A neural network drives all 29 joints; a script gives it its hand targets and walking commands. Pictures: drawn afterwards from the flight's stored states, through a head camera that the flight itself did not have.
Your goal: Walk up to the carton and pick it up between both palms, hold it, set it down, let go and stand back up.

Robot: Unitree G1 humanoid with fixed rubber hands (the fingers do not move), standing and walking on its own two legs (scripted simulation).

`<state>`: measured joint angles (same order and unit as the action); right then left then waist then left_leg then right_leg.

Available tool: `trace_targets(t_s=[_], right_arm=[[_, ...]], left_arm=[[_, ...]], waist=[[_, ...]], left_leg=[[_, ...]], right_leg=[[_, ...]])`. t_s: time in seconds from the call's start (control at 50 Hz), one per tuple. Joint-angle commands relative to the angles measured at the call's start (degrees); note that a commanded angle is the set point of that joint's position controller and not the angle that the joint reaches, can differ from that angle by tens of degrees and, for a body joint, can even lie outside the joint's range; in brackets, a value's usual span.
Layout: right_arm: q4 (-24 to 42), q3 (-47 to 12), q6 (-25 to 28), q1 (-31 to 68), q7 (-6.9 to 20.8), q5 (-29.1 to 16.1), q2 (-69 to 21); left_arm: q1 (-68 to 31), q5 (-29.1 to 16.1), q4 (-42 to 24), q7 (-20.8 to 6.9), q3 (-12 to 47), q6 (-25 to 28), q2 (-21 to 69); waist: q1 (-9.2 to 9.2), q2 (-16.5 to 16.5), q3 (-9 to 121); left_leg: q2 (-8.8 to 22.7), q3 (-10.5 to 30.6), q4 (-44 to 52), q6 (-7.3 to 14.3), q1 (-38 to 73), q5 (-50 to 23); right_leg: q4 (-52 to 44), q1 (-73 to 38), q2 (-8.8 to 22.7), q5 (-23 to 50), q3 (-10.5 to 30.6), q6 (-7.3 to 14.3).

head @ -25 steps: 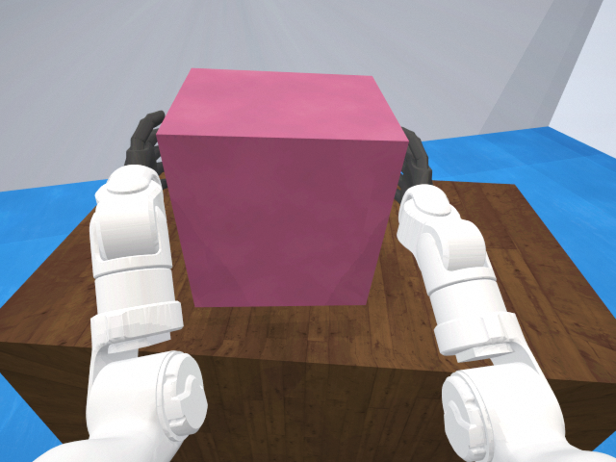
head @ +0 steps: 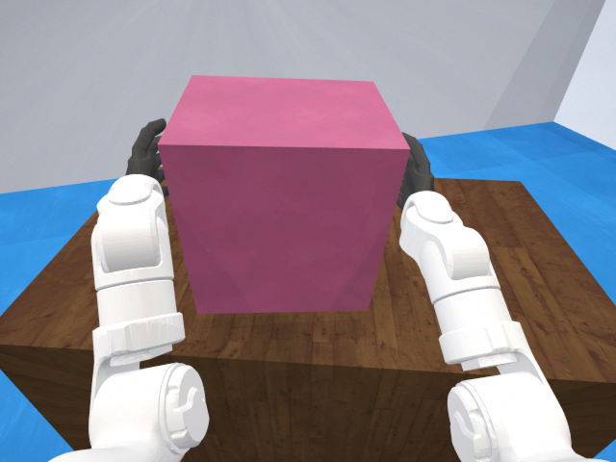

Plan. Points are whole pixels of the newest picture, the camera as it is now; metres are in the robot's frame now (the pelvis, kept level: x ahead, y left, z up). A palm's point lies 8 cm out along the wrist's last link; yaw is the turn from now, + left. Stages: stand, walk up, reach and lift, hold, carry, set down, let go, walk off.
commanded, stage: hold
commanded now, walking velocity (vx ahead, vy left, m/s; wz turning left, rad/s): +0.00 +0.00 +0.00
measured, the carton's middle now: (284, 198) +0.40 +0.01 +0.21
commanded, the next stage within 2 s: none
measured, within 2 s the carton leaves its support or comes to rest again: neither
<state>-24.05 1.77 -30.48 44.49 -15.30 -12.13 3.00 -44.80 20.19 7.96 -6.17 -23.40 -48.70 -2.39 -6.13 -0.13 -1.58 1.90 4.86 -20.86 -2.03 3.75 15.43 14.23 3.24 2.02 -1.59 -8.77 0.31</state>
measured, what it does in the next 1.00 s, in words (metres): stands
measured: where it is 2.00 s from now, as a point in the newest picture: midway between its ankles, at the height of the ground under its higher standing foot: outside the picture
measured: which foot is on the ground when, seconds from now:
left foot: down 0.00-1.00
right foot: down 0.00-1.00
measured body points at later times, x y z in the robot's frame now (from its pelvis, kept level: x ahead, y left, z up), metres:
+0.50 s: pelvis -0.01 +0.00 +0.00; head -0.06 +0.00 +0.45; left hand +0.38 +0.16 +0.26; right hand +0.37 -0.16 +0.23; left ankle -0.03 +0.14 -0.74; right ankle +0.08 -0.12 -0.74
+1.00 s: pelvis -0.01 -0.01 +0.00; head -0.07 +0.00 +0.45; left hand +0.38 +0.17 +0.26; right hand +0.37 -0.16 +0.24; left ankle -0.03 +0.14 -0.74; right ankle +0.08 -0.12 -0.75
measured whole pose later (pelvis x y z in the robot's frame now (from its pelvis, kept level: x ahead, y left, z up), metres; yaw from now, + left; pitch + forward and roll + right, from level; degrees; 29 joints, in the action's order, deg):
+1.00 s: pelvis -0.01 -0.01 +0.00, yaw +0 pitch -10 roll -1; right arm -26.1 3.3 -30.0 46.3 -14.9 -10.0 1.9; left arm -46.9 21.0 10.7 -6.7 -24.8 -47.6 -2.7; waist -5.9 0.5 -1.4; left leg 1.7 4.9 -20.3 -2.2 3.7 14.5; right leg 15.2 4.0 2.3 -1.5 -8.7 0.7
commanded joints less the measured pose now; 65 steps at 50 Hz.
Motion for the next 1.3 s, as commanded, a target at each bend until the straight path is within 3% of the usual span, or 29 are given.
trace_targets(t_s=[0.0, 0.04, 0.1, 0.16, 0.18, 0.26, 0.3, 0.32, 0.36, 0.4, 0.44, 0.48, 0.52, 0.54, 0.56, 0.62, 0.7, 0.74, 0.8, 0.86, 0.94, 1.02, 1.06, 1.08, 1.1, 1.18, 1.22, 1.26, 1.28], right_arm=[[18.0, -19.1, 3.5, 43.5, 9.1, -6.6, -31.8], [22.8, -20.8, 4.1, 44.4, 8.7, -8.4, -31.7], [20.3, -19.0, 3.8, 43.3, 9.4, -8.0, -30.2], [15.7, -17.3, 2.9, 43.4, 10.1, -6.0, -30.4], [18.5, -18.4, 3.4, 44.7, 10.0, -6.3, -30.6], [18.5, -19.4, 4.0, 44.1, 9.7, -6.4, -31.6], [11.9, -16.3, 3.2, 43.1, 9.9, -5.1, -29.6], [18.0, -18.6, 4.4, 45.7, 10.2, -6.6, -31.5], [14.5, -16.5, 3.7, 47.6, 10.4, -4.6, -30.5], [11.9, -16.4, 3.9, 48.0, 10.7, -4.7, -32.5], [16.3, -17.9, 4.8, 47.8, 10.4, -5.7, -33.3], [17.7, -18.7, 5.5, 48.9, 10.5, -6.3, -33.3], [19.6, -20.0, 5.2, 50.8, 9.9, -6.5, -33.5], [14.6, -17.6, 4.3, 45.1, 9.8, -5.6, -32.3], [15.3, -19.1, 4.3, 47.8, 9.6, -6.0, -32.4], [20.4, -21.4, 5.0, 48.0, 9.2, -7.1, -35.3], [13.2, -17.7, 3.3, 43.9, 9.1, -5.1, -33.6], [20.5, -19.4, 5.0, 48.1, 9.1, -6.0, -33.6], [16.8, -17.9, 4.3, 48.1, 9.6, -5.1, -31.8], [19.0, -19.2, 5.2, 48.0, 9.6, -6.0, -33.4], [14.1, -17.8, 4.3, 46.5, 9.8, -4.6, -32.3], [12.5, -16.3, 4.3, 45.4, 9.9, -4.0, -32.0], [15.7, -17.6, 5.3, 46.5, 10.0, -5.4, -31.9], [15.2, -17.9, 5.1, 48.4, 10.1, -5.9, -32.0], [9.8, -15.2, 4.2, 43.7, 10.3, -3.6, -31.3], [17.6, -18.1, 6.2, 48.6, 10.2, -5.9, -32.7], [17.0, -18.7, 5.4, 47.6, 10.0, -6.2, -32.2], [20.1, -19.8, 6.1, 48.9, 9.9, -7.0, -31.8], [16.1, -19.0, 5.3, 46.7, 10.0, -6.0, -32.2]], left_arm=[[-34.8, -11.4, -4.7, -9.2, 26.4, 3.6, 29.6], [-33.7, -11.9, -8.0, -9.2, 27.5, 3.2, 29.3], [-37.0, -11.5, -8.7, -9.3, 28.5, 3.0, 30.1], [-37.1, -9.8, -5.0, -9.6, 26.1, 2.5, 29.0], [-36.0, -10.5, -5.5, -9.8, 25.9, 2.8, 28.8], [-37.0, -11.5, -8.1, -9.2, 28.5, 3.8, 31.0], [-37.0, -9.5, -2.5, -9.6, 25.2, 2.7, 29.5], [-38.4, -10.8, -6.2, -9.4, 26.7, 3.5, 30.2], [-38.2, -9.8, 1.1, -10.2, 23.2, 2.9, 27.9], [-41.9, -10.2, -0.6, -9.8, 23.6, 4.1, 28.7], [-39.8, -11.0, -3.5, -9.6, 24.3, 4.5, 29.3], [-40.7, -11.6, -4.7, -9.2, 25.9, 5.2, 30.2], [-40.7, -11.8, -3.8, -9.0, 24.6, 5.2, 28.3], [-38.6, -10.4, -1.7, -9.2, 24.2, 4.5, 29.0], [-38.9, -10.0, -0.8, -9.3, 23.1, 4.2, 27.5], [-39.4, -12.4, -6.4, -9.3, 27.2, 5.2, 29.5], [-37.6, -9.8, -0.5, -10.1, 22.3, 4.5, 25.6], [-38.2, -11.2, -3.8, -10.2, 25.2, 4.5, 28.9], [-40.0, -10.8, -0.7, -10.1, 23.7, 4.4, 27.4], [-41.2, -13.1, -6.5, -9.3, 27.7, 5.4, 29.9], [-38.8, -9.8, -0.5, -9.7, 22.3, 4.4, 26.8], [-38.4, -10.0, 0.3, -10.3, 23.1, 4.4, 27.6], [-39.3, -12.1, -4.9, -9.7, 26.9, 5.1, 30.1], [-40.9, -11.2, -1.4, -9.5, 24.8, 4.8, 28.0], [-40.2, -11.1, -1.3, -9.8, 25.3, 4.8, 29.1], [-37.9, -10.7, -2.2, -9.6, 24.5, 4.6, 29.5], [-40.7, -11.7, -4.2, -9.5, 25.6, 4.8, 29.4], [-38.8, -11.5, -5.0, -8.9, 26.5, 4.6, 30.1], [-39.6, -10.6, -3.9, -8.6, 25.4, 4.7, 28.6]], waist=[[-0.57, -1.6, 22.5], [0.32, -1.1, 28.1], [-1.45, -5.4, 25.0], [-1.18, -4.4, 18.0], [-0.92, -2.3, 21.5], [-0.86, -4.1, 25.5], [-2.05, -4.5, 18.1], [-0.34, -3.6, 23.4], [-0.50, -1.7, 17.8], [-0.34, -2.5, 19.1], [0.98, -2.4, 25.8], [0.17, -2.5, 27.4], [1.58, -0.1, 29.4], [0.02, -2.1, 24.3], [1.66, 0.3, 24.9], [0.59, 0.1, 31.5], [-0.10, 0.4, 20.0], [0.07, -2.5, 26.2], [-0.18, -1.8, 22.1], [-0.84, -4.3, 28.1], [1.13, -1.2, 21.7], [-0.46, -0.8, 19.9], [-1.19, -4.2, 25.3], [0.24, -1.8, 23.5], [-2.48, -3.4, 20.3], [0.61, -2.6, 25.4], [-1.00, -3.1, 26.4], [0.38, -3.3, 27.2], [0.28, -2.3, 23.8]], left_leg=[[-5.4, -5.4, 7.0, -0.1, -22.5, -14.8], [-5.6, -5.0, 4.6, -0.8, -20.4, -22.0], [-4.0, -4.6, 6.4, -1.1, -22.0, -17.0], [-4.0, -5.5, 9.4, 0.2, -26.8, -9.4], [-4.4, -5.8, 8.7, 0.1, -26.4, -10.3], [-4.9, -5.3, 6.7, -0.6, -23.2, -18.3], [-4.4, -5.7, 7.9, -0.6, -24.0, -13.6], [-4.6, -5.9, 7.5, -0.3, -25.0, -14.4], [-4.9, -6.3, 9.3, 1.1, -28.0, -6.9], [-4.5, -6.8, 10.3, 1.4, -28.2, -4.8], [-5.3, -6.8, 7.8, 0.9, -24.5, -12.9], [-5.3, -6.0, 6.8, -0.1, -23.1, -15.9], [-5.7, -6.3, 6.3, 0.5, -23.7, -13.0], [-5.8, -6.5, 7.7, 0.4, -24.3, -12.4], [-5.9, -6.4, 7.6, 1.4, -24.3, -10.4], [-5.8, -6.1, 5.3, 0.4, -22.5, -15.9], [-6.2, -6.5, 8.2, 1.6, -24.7, -9.0], [-5.3, -6.3, 7.5, 0.8, -24.3, -10.9], [-5.3, -6.0, 8.9, 1.2, -27.3, -6.1], [-5.5, -5.9, 7.5, 0.8, -25.0, -10.1], [-6.0, -6.6, 8.3, 1.4, -26.2, -7.9], [-5.3, -6.5, 9.3, 1.5, -26.5, -6.5], [-4.8, -6.0, 7.0, -0.2, -24.0, -14.1], [-5.2, -5.7, 6.9, 0.6, -24.1, -11.6], [-5.2, -6.2, 8.2, 0.1, -25.0, -9.9], [-5.1, -6.0, 7.3, 0.4, -24.8, -12.1], [-5.7, -5.8, 6.2, -0.4, -22.8, -16.3], [-6.1, -5.7, 5.4, -0.7, -22.5, -17.1], [-5.5, -5.5, 6.6, -0.2, -22.5, -13.3]], right_leg=[[4.3, -33.6, -4.4, 5.2, 4.0, -1.4], [5.2, -35.7, -4.8, 11.2, 4.5, -1.8], [5.5, -35.1, -4.9, 6.9, 3.7, -0.9], [5.4, -34.6, -5.2, 1.6, 3.7, -1.3], [5.7, -36.2, -5.0, 3.1, 3.6, -1.5], [6.1, -36.0, -5.6, 7.7, 3.8, -1.2], [4.7, -32.5, -5.2, 2.2, 3.2, -0.6], [5.9, -35.5, -5.1, 4.5, 3.4, -0.9], [5.2, -33.1, -4.7, -0.9, 3.4, -1.0], [5.6, -34.3, -5.0, -2.2, 3.4, -1.0], [5.8, -35.5, -4.8, 4.5, 4.2, -1.5], [5.5, -35.5, -4.8, 6.1, 3.9, -1.4], [5.6, -36.5, -4.6, 5.6, 4.8, -1.8], [5.0, -34.3, -4.4, 4.6, 4.1, -1.8], [4.6, -34.0, -4.1, 2.3, 3.9, -2.0], [6.3, -37.5, -4.3, 8.9, 4.7, -1.8], [4.0, -32.0, -3.1, 2.9, 4.6, -2.2], [5.2, -34.9, -3.8, 4.7, 4.2, -2.0], [5.0, -34.2, -4.3, 0.1, 3.8, -1.5], [6.0, -35.0, -4.3, 2.9, 4.0, -1.8], [4.6, -33.6, -3.4, 0.6, 4.5, -1.9], [4.5, -33.4, -4.0, -0.7, 3.5, -2.0], [5.6, -35.0, -4.6, 4.5, 3.6, -1.5], [4.7, -32.9, -4.4, 1.8, 3.9, -1.4], [4.6, -32.4, -4.3, 0.6, 3.5, -1.4], [5.3, -35.5, -4.5, 3.7, 3.9, -1.3], [5.3, -35.6, -4.7, 7.3, 4.0, -1.4], [4.7, -35.4, -4.4, 6.5, 3.9, -1.2], [3.9, -32.4, -4.3, 2.1, 3.6, -1.3]])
